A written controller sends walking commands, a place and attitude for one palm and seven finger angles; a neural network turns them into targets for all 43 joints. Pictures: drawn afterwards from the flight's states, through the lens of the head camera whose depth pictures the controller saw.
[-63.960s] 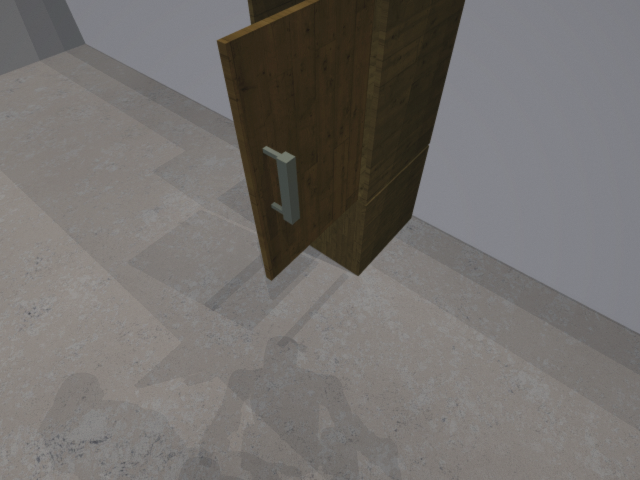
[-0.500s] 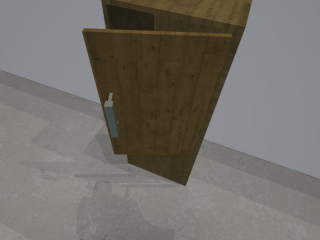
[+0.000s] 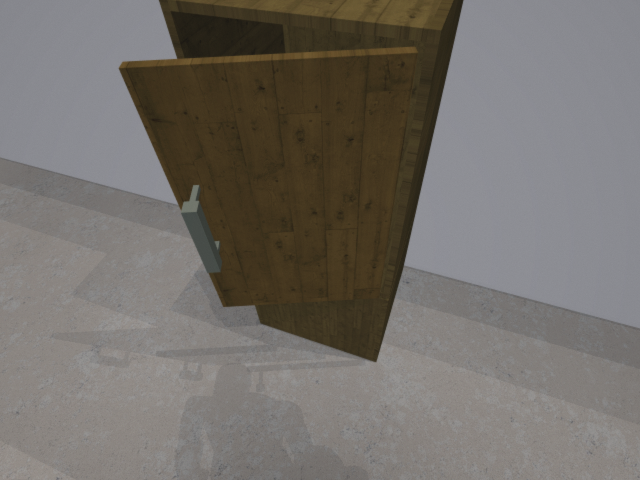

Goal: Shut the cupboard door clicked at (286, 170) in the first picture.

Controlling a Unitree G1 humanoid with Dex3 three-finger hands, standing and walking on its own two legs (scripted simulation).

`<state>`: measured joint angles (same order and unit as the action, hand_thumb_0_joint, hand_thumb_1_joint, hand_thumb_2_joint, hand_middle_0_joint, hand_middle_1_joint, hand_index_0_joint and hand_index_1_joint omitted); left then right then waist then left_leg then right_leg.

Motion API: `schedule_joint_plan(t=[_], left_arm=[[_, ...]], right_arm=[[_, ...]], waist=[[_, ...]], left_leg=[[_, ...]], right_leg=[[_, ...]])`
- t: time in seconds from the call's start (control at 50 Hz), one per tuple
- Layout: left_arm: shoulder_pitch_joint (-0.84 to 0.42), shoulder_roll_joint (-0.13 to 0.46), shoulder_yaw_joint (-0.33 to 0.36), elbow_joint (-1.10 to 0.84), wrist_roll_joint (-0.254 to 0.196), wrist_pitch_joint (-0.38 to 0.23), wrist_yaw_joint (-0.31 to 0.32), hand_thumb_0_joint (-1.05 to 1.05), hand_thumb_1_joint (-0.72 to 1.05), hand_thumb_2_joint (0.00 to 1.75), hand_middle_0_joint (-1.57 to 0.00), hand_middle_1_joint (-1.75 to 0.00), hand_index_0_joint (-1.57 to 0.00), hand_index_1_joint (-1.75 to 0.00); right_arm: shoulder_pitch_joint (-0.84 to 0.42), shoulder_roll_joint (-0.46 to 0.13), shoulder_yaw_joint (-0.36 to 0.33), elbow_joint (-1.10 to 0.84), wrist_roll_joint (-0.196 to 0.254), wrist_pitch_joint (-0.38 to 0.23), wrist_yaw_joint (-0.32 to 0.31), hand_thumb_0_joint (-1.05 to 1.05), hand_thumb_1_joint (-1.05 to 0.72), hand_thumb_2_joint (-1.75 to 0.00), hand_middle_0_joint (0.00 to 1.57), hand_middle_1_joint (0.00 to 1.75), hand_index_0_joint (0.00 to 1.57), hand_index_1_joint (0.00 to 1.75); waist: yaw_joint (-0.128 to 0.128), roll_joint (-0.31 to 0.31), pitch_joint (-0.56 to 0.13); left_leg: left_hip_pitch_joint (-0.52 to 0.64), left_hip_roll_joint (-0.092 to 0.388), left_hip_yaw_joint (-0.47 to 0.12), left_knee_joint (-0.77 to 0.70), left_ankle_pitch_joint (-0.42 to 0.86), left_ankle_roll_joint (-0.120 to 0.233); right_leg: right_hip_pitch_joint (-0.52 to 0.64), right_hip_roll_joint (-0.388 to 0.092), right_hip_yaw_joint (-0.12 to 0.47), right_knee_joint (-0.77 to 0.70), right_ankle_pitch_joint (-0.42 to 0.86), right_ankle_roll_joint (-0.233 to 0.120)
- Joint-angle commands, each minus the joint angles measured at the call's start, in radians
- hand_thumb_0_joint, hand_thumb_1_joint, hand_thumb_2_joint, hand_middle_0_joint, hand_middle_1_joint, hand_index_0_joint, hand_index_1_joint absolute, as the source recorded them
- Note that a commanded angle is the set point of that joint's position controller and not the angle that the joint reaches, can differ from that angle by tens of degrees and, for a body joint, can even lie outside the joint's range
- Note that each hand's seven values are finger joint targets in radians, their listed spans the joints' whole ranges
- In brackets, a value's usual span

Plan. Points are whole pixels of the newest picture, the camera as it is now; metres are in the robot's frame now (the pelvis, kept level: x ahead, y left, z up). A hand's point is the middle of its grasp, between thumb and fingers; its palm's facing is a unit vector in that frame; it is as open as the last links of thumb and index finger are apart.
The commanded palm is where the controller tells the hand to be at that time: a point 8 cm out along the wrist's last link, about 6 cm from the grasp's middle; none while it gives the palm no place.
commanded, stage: shuffle to correct the standing spot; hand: left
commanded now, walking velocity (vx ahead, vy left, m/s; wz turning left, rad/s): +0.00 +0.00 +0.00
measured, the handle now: (205, 230) +0.51 +0.24 -0.03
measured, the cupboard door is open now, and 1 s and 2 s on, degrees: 23 23 23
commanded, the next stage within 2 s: come to a stop and stand still in 0.28 s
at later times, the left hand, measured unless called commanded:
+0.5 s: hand out of the picture +0.05 +0.18 -0.18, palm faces +0.06 -0.98 -0.20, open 7.4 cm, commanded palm none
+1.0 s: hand out of the picture +0.08 +0.18 -0.19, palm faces +0.13 -0.97 -0.19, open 7.3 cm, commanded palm none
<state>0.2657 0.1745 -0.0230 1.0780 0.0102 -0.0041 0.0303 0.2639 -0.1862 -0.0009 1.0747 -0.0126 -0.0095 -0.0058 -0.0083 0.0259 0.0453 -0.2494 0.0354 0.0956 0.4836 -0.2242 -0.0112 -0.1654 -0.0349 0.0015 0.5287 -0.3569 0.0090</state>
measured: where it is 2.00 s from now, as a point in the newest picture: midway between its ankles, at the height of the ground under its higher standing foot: outside the picture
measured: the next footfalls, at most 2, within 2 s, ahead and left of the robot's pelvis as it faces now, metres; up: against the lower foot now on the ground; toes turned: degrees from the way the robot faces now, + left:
right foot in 0.58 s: +0.14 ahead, -0.11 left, +0.00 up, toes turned -2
left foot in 0.94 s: +0.08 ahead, +0.09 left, +0.00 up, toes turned +8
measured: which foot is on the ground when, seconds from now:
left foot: down 0.00-0.60, up 0.62-0.92, down 0.94-1.00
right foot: down 0.00-0.38, up 0.40-0.56, down 0.58-0.96, up 0.98-1.00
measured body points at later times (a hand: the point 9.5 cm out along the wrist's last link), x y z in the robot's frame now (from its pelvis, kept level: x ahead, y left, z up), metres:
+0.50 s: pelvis +0.07 -0.01 -0.01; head +0.10 +0.00 +0.44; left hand +0.05 +0.23 -0.17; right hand +0.08 -0.23 -0.16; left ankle +0.02 +0.13 -0.74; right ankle +0.02 -0.11 -0.69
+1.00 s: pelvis +0.05 -0.01 -0.01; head +0.07 +0.02 +0.44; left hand +0.07 +0.23 -0.17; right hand +0.15 -0.24 -0.14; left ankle +0.04 +0.09 -0.74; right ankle +0.09 -0.11 -0.73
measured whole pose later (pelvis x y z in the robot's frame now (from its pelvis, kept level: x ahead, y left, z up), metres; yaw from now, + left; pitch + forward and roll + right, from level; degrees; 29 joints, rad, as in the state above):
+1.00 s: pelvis +0.05 -0.01 -0.01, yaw +4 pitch -1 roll +1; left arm 0.21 0.21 0.04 1.00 0.02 0.05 0.04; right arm 0.16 -0.15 -0.03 0.99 -0.02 0.00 -0.02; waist 0.03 -0.08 0.07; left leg -0.24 -0.02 0.09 0.56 -0.29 0.04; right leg -0.35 -0.03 -0.07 0.68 -0.39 -0.02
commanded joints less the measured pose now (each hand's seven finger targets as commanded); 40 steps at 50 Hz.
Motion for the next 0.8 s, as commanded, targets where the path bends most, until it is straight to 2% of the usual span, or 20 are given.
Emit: schedule_joint_plan(t=[0.0, 0.06, 0.16, 0.22, 0.28, 0.32, 0.34, 0.36, 0.38, 0.42, 0.46, 0.5, 0.52, 0.54, 0.56, 0.58, 0.6, 0.66, 0.72, 0.78], left_arm=[[0.054, 0.144, 0.030, -0.028, 0.003, -0.022, 0.008, 0.00, 0.90, 0.90, -0.20, -0.30, -0.20, -0.30], [0.057, 0.148, 0.032, -0.022, 0.004, -0.025, 0.008, 0.00, 0.90, 0.90, -0.20, -0.30, -0.20, -0.30], [0.099, 0.160, 0.049, -0.010, 0.010, -0.014, -0.003, 0.00, 0.90, 0.90, -0.20, -0.30, -0.20, -0.30], [0.135, 0.173, 0.065, -0.013, 0.015, -0.019, -0.004, 0.00, 0.90, 0.90, -0.20, -0.30, -0.20, -0.30], [0.133, 0.167, 0.071, -0.015, 0.017, -0.027, -0.006, 0.00, 0.90, 0.90, -0.20, -0.30, -0.20, -0.30], [0.113, 0.128, 0.065, -0.032, 0.014, -0.028, -0.011, 0.00, 0.90, 0.90, -0.20, -0.30, -0.20, -0.30], [0.073, 0.091, 0.058, -0.051, 0.009, -0.033, -0.010, 0.00, 0.90, 0.90, -0.20, -0.30, -0.20, -0.30], [-0.002, 0.083, 0.053, -0.085, 0.009, -0.040, -0.007, 0.00, 0.90, 0.90, -0.20, -0.30, -0.20, -0.30], [-0.044, 0.100, 0.059, -0.106, 0.008, -0.040, -0.003, 0.00, 0.90, 0.90, -0.20, -0.30, -0.20, -0.30], [-0.058, 0.059, 0.060, -0.106, 0.003, -0.034, -0.005, 0.00, 0.90, 0.90, -0.20, -0.30, -0.20, -0.30], [0.012, 0.023, 0.056, -0.080, -0.004, -0.016, -0.011, 0.00, 0.90, 0.90, -0.20, -0.30, -0.20, -0.30], [0.106, 0.036, 0.059, -0.045, -0.002, -0.012, -0.012, 0.00, 0.90, 0.90, -0.20, -0.30, -0.20, -0.30], [0.146, 0.062, 0.063, -0.033, 0.002, -0.018, -0.009, 0.00, 0.90, 0.90, -0.20, -0.30, -0.20, -0.30], [0.169, 0.115, 0.069, -0.028, 0.006, -0.026, -0.002, 0.00, 0.90, 0.90, -0.20, -0.30, -0.20, -0.30], [0.158, 0.165, 0.078, -0.034, 0.010, -0.031, 0.005, 0.00, 0.90, 0.90, -0.20, -0.30, -0.20, -0.30], [0.147, 0.201, 0.081, -0.043, 0.008, -0.029, 0.005, 0.00, 0.90, 0.90, -0.20, -0.30, -0.20, -0.30], [0.131, 0.192, 0.078, -0.049, 0.010, -0.028, 0.008, 0.00, 0.90, 0.90, -0.20, -0.30, -0.20, -0.30], [0.073, 0.146, 0.073, -0.069, 0.017, -0.022, 0.023, 0.00, 0.90, 0.90, -0.20, -0.30, -0.20, -0.30], [0.046, 0.170, 0.091, -0.098, 0.021, -0.011, 0.029, 0.00, 0.90, 0.90, -0.20, -0.30, -0.20, -0.30], [0.032, 0.177, 0.097, -0.116, 0.025, -0.002, 0.027, 0.00, 0.90, 0.90, -0.20, -0.30, -0.20, -0.30]], right_arm=[[0.019, -0.100, -0.015, -0.032, 0.001, -0.018, -0.012, 0.00, -0.90, -0.90, 0.20, 0.30, 0.20, 0.30], [0.008, -0.098, -0.016, -0.022, 0.002, -0.018, -0.014, 0.00, -0.90, -0.90, 0.20, 0.30, 0.20, 0.30], [-0.011, -0.065, -0.015, -0.033, -0.008, -0.006, -0.002, 0.00, -0.90, -0.90, 0.20, 0.30, 0.20, 0.30], [-0.038, -0.050, -0.020, -0.054, -0.010, -0.010, 0.002, 0.00, -0.90, -0.90, 0.20, 0.30, 0.20, 0.30], [-0.002, -0.052, -0.018, -0.054, -0.005, -0.026, 0.001, 0.00, -0.90, -0.90, 0.20, 0.30, 0.20, 0.30], [0.137, -0.104, -0.029, -0.003, -0.010, -0.039, -0.005, 0.00, -0.90, -0.90, 0.20, 0.30, 0.20, 0.30], [0.242, -0.162, -0.043, 0.030, -0.016, -0.042, -0.016, 0.00, -0.90, -0.90, 0.20, 0.30, 0.20, 0.30], [0.321, -0.173, -0.046, 0.052, -0.017, -0.042, -0.025, 0.00, -0.90, -0.90, 0.20, 0.30, 0.20, 0.30], [0.326, -0.165, -0.040, 0.052, -0.015, -0.042, -0.030, 0.00, -0.90, -0.90, 0.20, 0.30, 0.20, 0.30], [0.178, -0.112, -0.032, 0.009, -0.018, -0.040, -0.037, 0.00, -0.90, -0.90, 0.20, 0.30, 0.20, 0.30], [0.059, -0.124, -0.028, -0.037, -0.018, -0.035, -0.043, 0.00, -0.90, -0.90, 0.20, 0.30, 0.20, 0.30], [0.002, -0.136, -0.031, -0.050, -0.004, -0.030, -0.043, 0.00, -0.90, -0.90, 0.20, 0.30, 0.20, 0.30], [0.005, -0.127, -0.036, -0.052, 0.001, -0.028, -0.041, 0.00, -0.90, -0.90, 0.20, 0.30, 0.20, 0.30], [0.033, -0.107, -0.040, -0.053, 0.006, -0.027, -0.036, 0.00, -0.90, -0.90, 0.20, 0.30, 0.20, 0.30], [0.068, -0.075, -0.041, -0.058, 0.009, -0.019, -0.032, 0.00, -0.90, -0.90, 0.20, 0.30, 0.20, 0.30], [0.105, -0.045, -0.044, -0.053, 0.014, -0.007, -0.031, 0.00, -0.90, -0.90, 0.20, 0.30, 0.20, 0.30], [0.066, -0.022, -0.047, -0.053, 0.014, 0.007, -0.035, 0.00, -0.90, -0.90, 0.20, 0.30, 0.20, 0.30], [0.021, -0.020, -0.049, -0.054, 0.011, 0.023, -0.032, 0.00, -0.90, -0.90, 0.20, 0.30, 0.20, 0.30], [-0.006, -0.014, -0.050, -0.064, 0.012, 0.026, -0.023, 0.00, -0.90, -0.90, 0.20, 0.30, 0.20, 0.30], [-0.026, -0.004, -0.049, -0.085, 0.007, 0.033, -0.017, 0.00, -0.90, -0.90, 0.20, 0.30, 0.20, 0.30]], waist=[[0.012, -0.066, -0.021], [0.013, -0.066, -0.024], [0.028, -0.129, 0.062], [0.041, -0.177, 0.101], [0.019, -0.126, 0.066], [-0.033, 0.068, -0.004], [-0.070, 0.255, -0.052], [-0.098, 0.341, -0.027], [-0.096, 0.271, -0.015], [-0.040, 0.130, 0.051], [0.021, 0.131, 0.030], [0.064, 0.110, -0.022], [0.073, 0.040, -0.051], [0.067, -0.044, -0.102], [0.045, -0.178, -0.124], [0.034, -0.229, -0.159], [0.049, -0.262, -0.128], [0.045, -0.265, -0.073], [0.051, -0.174, -0.117], [0.047, -0.183, -0.112]], left_leg=[[0.081, 0.069, -0.068, -0.060, 0.134, 0.031], [0.087, 0.069, -0.061, -0.048, 0.158, 0.027], [-0.063, 0.004, -0.002, 0.069, -0.115, 0.017], [-0.147, -0.004, 0.014, 0.170, -0.152, 0.021], [-0.073, -0.003, 0.014, 0.090, -0.084, 0.035], [0.177, 0.075, -0.103, 0.027, 0.221, 0.091], [0.295, 0.218, -0.304, -0.022, 0.411, 0.187], [0.361, 0.307, -0.443, -0.097, 0.616, 0.272], [0.357, 0.335, -0.445, -0.083, 0.719, 0.300], [0.193, 0.311, -0.329, -0.067, 0.768, 0.252], [0.030, 0.225, -0.200, -0.080, 0.688, 0.176], [-0.007, 0.162, -0.134, -0.028, 0.559, 0.115], [-0.003, 0.128, -0.113, 0.011, 0.469, 0.081], [-0.028, 0.091, -0.097, 0.057, 0.287, 0.044], [-0.085, 0.019, -0.061, 0.132, 0.038, 0.010], [-0.080, -0.027, -0.040, 0.232, -0.247, -0.003], [-0.099, -0.026, -0.058, 0.352, -0.375, -0.003], [-0.182, -0.013, -0.095, 0.524, -0.366, -0.006], [-0.190, -0.028, -0.067, 0.457, -0.326, -0.018], [-0.141, -0.034, -0.050, 0.369, -0.272, -0.023]], right_leg=[[-0.082, -0.069, 0.064, -0.125, 0.225, -0.036], [-0.069, -0.073, 0.069, -0.127, 0.295, -0.039], [-0.072, -0.120, 0.136, -0.219, -0.080, -0.084], [-0.039, -0.187, 0.181, -0.242, -0.005, -0.134], [-0.012, -0.166, 0.093, -0.122, 0.227, -0.126], [-0.139, -0.042, -0.061, 0.125, 0.257, -0.063], [-0.278, 0.033, -0.141, 0.333, 0.040, -0.033], [-0.442, 0.059, -0.111, 0.528, -0.286, -0.038], [-0.497, 0.014, -0.043, 0.605, -0.311, -0.051], [-0.424, -0.045, -0.009, 0.497, -0.257, -0.046], [-0.213, -0.038, -0.042, 0.302, -0.134, -0.026], [-0.057, -0.004, -0.096, 0.077, 0.164, -0.006], [0.004, -0.010, -0.091, -0.025, 0.304, 0.000], [0.073, -0.079, -0.010, -0.039, 0.514, -0.013], [0.103, -0.217, 0.151, -0.008, 0.796, -0.089], [0.102, -0.330, 0.185, -0.045, 0.976, -0.167], [0.078, -0.341, 0.190, -0.059, 1.087, -0.207], [0.057, -0.302, 0.155, -0.056, 1.122, -0.229], [0.111, -0.280, 0.125, -0.052, 1.015, -0.229], [0.044, -0.270, 0.138, -0.082, 0.845, -0.229]])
